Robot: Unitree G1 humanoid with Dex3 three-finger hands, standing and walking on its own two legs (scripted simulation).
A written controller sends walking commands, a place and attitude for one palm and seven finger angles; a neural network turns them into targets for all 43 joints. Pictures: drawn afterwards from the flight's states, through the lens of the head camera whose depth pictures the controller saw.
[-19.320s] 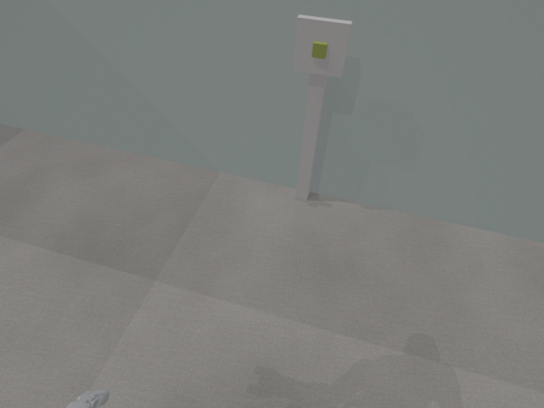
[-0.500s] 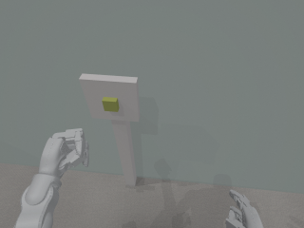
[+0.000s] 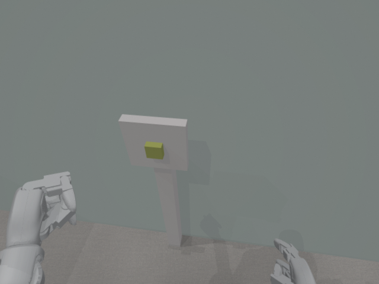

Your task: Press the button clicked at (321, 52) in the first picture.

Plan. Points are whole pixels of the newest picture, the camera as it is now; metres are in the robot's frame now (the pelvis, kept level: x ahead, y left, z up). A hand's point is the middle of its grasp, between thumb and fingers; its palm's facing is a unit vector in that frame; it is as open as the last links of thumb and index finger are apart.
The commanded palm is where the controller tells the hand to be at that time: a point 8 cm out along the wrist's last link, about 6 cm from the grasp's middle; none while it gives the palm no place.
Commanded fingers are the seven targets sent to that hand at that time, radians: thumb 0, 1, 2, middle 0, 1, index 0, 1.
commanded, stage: draw the hand back to the body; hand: left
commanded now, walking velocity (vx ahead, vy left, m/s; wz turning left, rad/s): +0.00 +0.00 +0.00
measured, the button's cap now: (154, 149) +0.46 +0.16 +0.01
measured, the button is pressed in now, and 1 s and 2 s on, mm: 0 0 0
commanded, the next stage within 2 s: step back with the hand held close in 0.44 s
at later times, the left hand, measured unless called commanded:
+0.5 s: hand (66, 219) +0.17 +0.21 +0.16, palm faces +0.40 -0.83 -0.38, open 3.1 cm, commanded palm +0.11 +0.25 +0.18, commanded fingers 0.00 0.90 0.90 -1.30 -1.50 -1.30 -1.50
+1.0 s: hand (67, 212) +0.18 +0.21 +0.17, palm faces +0.26 -0.82 -0.50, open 3.1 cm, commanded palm +0.11 +0.25 +0.18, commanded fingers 0.00 0.90 0.90 -1.30 -1.50 -1.30 -1.50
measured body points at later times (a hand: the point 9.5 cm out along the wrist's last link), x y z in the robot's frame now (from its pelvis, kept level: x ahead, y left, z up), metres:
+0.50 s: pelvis -0.01 -0.03 +0.00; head -0.04 -0.05 +0.45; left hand +0.14 +0.25 +0.19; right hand +0.18 -0.25 -0.08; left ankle +0.01 +0.06 -0.74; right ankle -0.05 -0.12 -0.74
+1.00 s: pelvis -0.03 -0.02 +0.00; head -0.01 -0.02 +0.45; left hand +0.16 +0.25 +0.19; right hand +0.14 -0.28 -0.08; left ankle +0.01 +0.06 -0.74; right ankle -0.05 -0.12 -0.74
